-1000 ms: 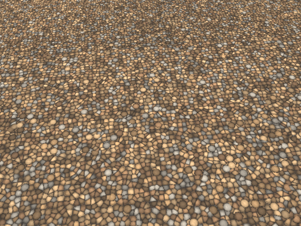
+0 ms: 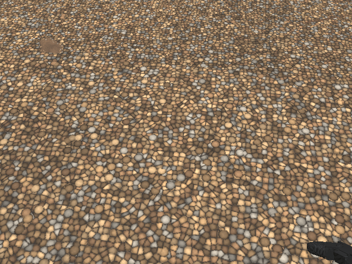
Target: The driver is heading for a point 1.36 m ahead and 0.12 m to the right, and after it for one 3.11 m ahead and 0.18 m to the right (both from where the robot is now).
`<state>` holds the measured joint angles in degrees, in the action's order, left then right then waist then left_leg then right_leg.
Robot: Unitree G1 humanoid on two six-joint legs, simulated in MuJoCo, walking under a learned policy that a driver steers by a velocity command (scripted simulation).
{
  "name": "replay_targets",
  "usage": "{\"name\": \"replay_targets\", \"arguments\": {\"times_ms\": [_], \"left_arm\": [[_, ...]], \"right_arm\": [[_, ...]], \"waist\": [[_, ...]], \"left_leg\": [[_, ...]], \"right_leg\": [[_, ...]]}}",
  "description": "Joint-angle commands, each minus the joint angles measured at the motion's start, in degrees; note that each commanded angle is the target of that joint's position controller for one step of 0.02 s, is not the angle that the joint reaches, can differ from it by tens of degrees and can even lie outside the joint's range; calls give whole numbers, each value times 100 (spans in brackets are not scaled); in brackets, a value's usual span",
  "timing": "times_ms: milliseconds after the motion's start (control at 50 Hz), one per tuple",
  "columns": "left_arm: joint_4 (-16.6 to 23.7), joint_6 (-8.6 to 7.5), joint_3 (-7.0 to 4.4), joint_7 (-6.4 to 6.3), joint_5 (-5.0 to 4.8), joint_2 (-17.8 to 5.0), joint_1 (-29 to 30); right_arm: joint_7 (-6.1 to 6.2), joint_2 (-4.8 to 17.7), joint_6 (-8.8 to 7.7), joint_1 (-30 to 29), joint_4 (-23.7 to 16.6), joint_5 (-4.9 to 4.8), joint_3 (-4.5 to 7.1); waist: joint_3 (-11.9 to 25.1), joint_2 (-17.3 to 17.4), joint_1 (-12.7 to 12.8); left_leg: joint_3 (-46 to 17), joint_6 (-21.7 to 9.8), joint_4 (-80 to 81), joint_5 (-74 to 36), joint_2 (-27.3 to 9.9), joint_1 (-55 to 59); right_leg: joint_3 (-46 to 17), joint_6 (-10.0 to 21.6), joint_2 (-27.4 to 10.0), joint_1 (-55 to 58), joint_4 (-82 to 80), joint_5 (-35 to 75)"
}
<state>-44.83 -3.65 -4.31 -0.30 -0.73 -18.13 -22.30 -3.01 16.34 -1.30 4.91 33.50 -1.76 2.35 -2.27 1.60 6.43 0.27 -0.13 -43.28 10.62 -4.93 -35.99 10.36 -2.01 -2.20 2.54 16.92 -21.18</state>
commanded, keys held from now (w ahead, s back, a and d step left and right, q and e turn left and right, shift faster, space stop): w+q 0.14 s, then w+e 0.86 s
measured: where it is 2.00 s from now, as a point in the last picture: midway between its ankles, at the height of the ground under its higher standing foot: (235, 124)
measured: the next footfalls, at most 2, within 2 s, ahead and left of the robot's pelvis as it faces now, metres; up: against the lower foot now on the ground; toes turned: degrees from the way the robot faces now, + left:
left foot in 0.08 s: +0.19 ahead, +0.14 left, +0.00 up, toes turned +5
right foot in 0.64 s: +0.54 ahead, -0.04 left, +0.00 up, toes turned -3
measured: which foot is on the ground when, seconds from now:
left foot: up 0.00-0.06, down 0.08-0.66, up 0.68-1.00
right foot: down 0.00-0.08, up 0.10-0.62, down 0.64-1.00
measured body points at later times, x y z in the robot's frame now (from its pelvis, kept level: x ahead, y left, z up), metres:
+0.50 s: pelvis +0.27 +0.07 +0.01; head +0.29 +0.08 +0.46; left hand +0.43 +0.33 -0.09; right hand +0.35 -0.21 -0.10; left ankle +0.15 +0.13 -0.73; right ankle +0.48 -0.07 -0.68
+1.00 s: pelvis +0.58 +0.05 +0.01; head +0.61 +0.04 +0.46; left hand +0.71 +0.32 -0.09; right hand +0.73 -0.23 -0.07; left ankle +0.79 +0.18 -0.69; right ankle +0.50 -0.03 -0.73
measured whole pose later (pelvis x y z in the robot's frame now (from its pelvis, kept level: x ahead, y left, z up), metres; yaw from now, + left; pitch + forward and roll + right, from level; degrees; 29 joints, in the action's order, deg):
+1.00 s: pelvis +0.58 +0.05 +0.01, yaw -14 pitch +2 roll -1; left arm -40.3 -2.2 -3.4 -0.4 -1.5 -17.3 -18.4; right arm -0.5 16.8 -5.6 4.8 36.8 0.1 0.7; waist -1.9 2.2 4.0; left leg -6.7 4.6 -33.5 -0.8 -3.0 -35.4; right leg -9.6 3.5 6.5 -8.5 23.3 -16.5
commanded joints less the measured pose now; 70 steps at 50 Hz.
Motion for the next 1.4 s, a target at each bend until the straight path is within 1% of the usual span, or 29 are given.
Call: {"name": "replay_targets", "arguments": {"times_ms": [20, 60, 80, 100, 120, 140, 220, 300, 520, 580, 620, 640, 660, 680, 700, 720, 760, 840, 920, 1060, 1080, 1100, 1120, 1140, 1180, 1240, 1320, 1340, 1400], "left_arm": [[282, -42, -292, -6, -104, -1195, 294], [286, -12, -254, -36, -127, -1121, 294], [418, -49, -148, -52, 22, -873, 278], [852, -161, 104, -10, 202, -45, -123], [924, -321, 18, 26, -23, -638, 521], [1069, -387, -58, 45, -213, -892, 948], [622, -247, -27, 21, 13, -719, 430], [571, -44, 41, 5, 37, -454, 710], [1089, -190, 195, 405, -55, -70, 2264], [1207, -171, 135, 491, -22, -210, 2079], [1040, -128, -84, 432, -20, -648, 992], [900, -98, -232, 349, -40, -968, 56], [867, -93, -375, 285, -18, -1602, -375], [880, -90, -280, 248, -63, -1172, -545], [874, -69, -197, 204, -16, -917, -310], [946, -53, -163, 180, -26, -803, 89], [1099, -30, -66, 158, 20, -564, 696], [1048, -47, -104, 59, 14, -704, 921], [852, 37, -164, -37, -61, -857, 584], [755, 143, -144, -54, -57, -672, 430], [794, 126, -41, -25, -26, -371, 373], [856, 91, 109, 6, 88, 111, -166], [1036, 42, 128, 11, -158, -35, -545], [894, 68, -8, -28, -215, -620, -200], [1036, 141, -75, -38, -80, -712, 611], [1051, 170, -42, 14, -83, -346, 616], [1139, 177, 65, 43, -1, -62, 1004], [852, 3, 284, 367, 848, 146, 668], [995, -91, 273, 536, 551, 85, 1448]], "right_arm": [[-61, 482, -54, -344, -562, 11, 146], [11, 968, 21, 1040, -178, 27, 450], [122, 1324, 95, 2083, 40, -31, 631], [168, 2074, 35, 1860, -64, -19, 688], [111, 1599, -85, 1910, -238, 11, 548], [94, 1270, -176, 1671, -120, 67, 441], [126, 619, -304, 631, -122, 231, 214], [167, 723, -472, 901, 276, 217, 219], [331, 900, -312, 1548, 931, 170, 249], [422, 1077, -165, 1467, 918, 167, 294], [510, 1201, -61, 1391, 854, 186, 308], [548, 1163, -88, 1289, 752, 203, 268], [442, 412, -254, 1959, 476, 357, 23], [319, 624, -483, 1742, 513, 304, -3], [221, 934, -622, 1114, 297, 30, 94], [204, 878, -699, 809, 162, 8, 43], [257, 866, -653, 769, 158, 222, 99], [321, 603, -437, 932, 171, 303, 21], [301, 364, -467, -30, -19, 259, -84], [242, 865, -603, 381, 64, 121, 221], [278, 1041, -631, 954, 117, 200, 306], [309, 1408, -602, 1599, 132, 264, 389], [248, 1633, -507, 1976, 385, 232, 481], [238, 1102, -503, 1703, 234, 185, 369], [267, 713, -462, 1204, 207, 230, 233], [264, 454, -515, 1077, 417, 257, 166], [238, 688, -561, 1226, 697, 182, 253], [202, 9, -690, 1187, 458, 584, 19], [102, 502, -633, 1437, 615, 571, 84]], "waist": [[-13, -821, -379], [798, -625, -1194], [1235, -179, -1682], [1836, 1503, -939], [2255, 706, -1402], [1316, 510, -1324], [551, 355, -512], [194, 155, -585], [-358, -24, -1216], [52, 229, -962], [814, 388, -340], [1334, 151, 192], [2155, -1293, -205], [2877, -1084, 39], [2019, -732, 130], [1317, -251, -64], [517, 2, -546], [268, -380, -813], [268, -579, -383], [493, -881, -755], [954, -649, -1037], [1793, 577, -1007], [2041, 2189, -868], [1338, 1058, -1059], [441, 261, -1037], [196, 572, -801], [97, 327, -785], [450, 375, -830], [69, 216, -1046]], "left_leg": [[484, -298, 518, 75, 413, 815], [699, -702, 911, -101, 955, 2903], [-174, -981, 899, -56, 529, 4533], [-3899, -2023, 1901, 1607, -1139, 5752], [-5096, -2159, 2891, 2665, -1450, 5719], [-4307, -1908, 3002, 2362, -1345, 5101], [-2061, -1482, 3096, -232, -641, 2773], [-1067, -1409, 3417, -1311, -538, 2503], [110, -897, 3304, -2233, -809, 4153], [320, -768, 2367, -4852, -860, 4587], [504, -614, 726, -6279, -727, 4355], [612, -414, -726, -5248, -572, 3220], [484, 36, -3148, -448, 503, 481], [-613, 58, -3970, 2146, 1000, -504], [-872, -42, -3970, 1697, 578, -1057], [-765, -94, -3459, 1257, 308, -1035], [-618, 27, -2539, 889, -7, -429], [-310, 459, -1440, 435, -19, 184], [-185, 558, 500, -1289, 357, 855], [-472, 45, 1599, -754, 427, 1975], [-797, -228, 1619, -537, -11, 2978], [-2142, -694, 1585, -239, -1202, 4615], [-4848, -1436, 2466, 1897, -2084, 5403], [-4627, -1247, 2761, 2835, -1836, 4862], [-2830, -958, 2769, 1302, -1343, 3656], [-1648, -960, 3081, 82, -818, 2926], [-1109, -1251, 3343, -897, -932, 3009], [-1057, -1460, 3533, -252, -949, 3303], [-584, -1383, 3642, -324, -803, 3033]], "right_leg": [[-363, 887, -1330, -356, -26, 3484], [138, 584, -1077, -870, 1941, 4961], [140, 305, -886, -2254, 3660, 3347], [-454, -33, 192, -4372, 5742, -1294], [-1660, 34, 212, -4882, 6331, -1147], [-1583, 146, -11, -5324, 6258, -512], [-1470, 171, -706, -3936, 5066, 809], [-1380, -7, -686, -4172, 4364, 1604], [-1120, 371, -115, -4631, 1610, 2658], [-636, 654, 290, -4070, 1561, 1667], [-453, 970, 697, -2519, 1485, 1374], [-1102, 1286, 353, -781, 1256, 1833], [-4078, 2433, -1294, 1816, 1360, 1498], [-5916, 2805, -1742, 2538, 473, 1003], [-4971, 2394, -1525, 2018, 265, 811], [-4252, 2174, -1300, 1056, 152, 1058], [-3396, 1979, -855, -539, -161, 2108], [-2649, 1973, -458, -1890, -432, 2933], [-2301, 1536, -43, -2245, -224, 2146], [-3359, 1056, -355, -1451, 1018, 1249], [-3079, 853, -49, -1725, 2001, 1115], [-2424, 556, 548, -2727, 3768, -755], [-1950, 361, 708, -4477, 5348, -1427], [-2138, 279, 358, -4858, 5942, -873], [-1864, 215, 14, -4702, 5853, 13], [-1767, 211, -207, -4132, 5169, 393], [-1657, 160, -236, -4301, 4036, 682], [-1352, 77, -256, -4456, 3766, 1152], [-1144, 115, -241, -4194, 2741, 1754]]}}
Velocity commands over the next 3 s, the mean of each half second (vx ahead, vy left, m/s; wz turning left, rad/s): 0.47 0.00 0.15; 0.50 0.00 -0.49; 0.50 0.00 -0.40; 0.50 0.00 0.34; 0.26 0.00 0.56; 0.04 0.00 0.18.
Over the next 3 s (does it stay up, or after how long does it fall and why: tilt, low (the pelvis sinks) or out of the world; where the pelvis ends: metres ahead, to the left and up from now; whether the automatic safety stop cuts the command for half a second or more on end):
stays up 1.32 -0.16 -0.01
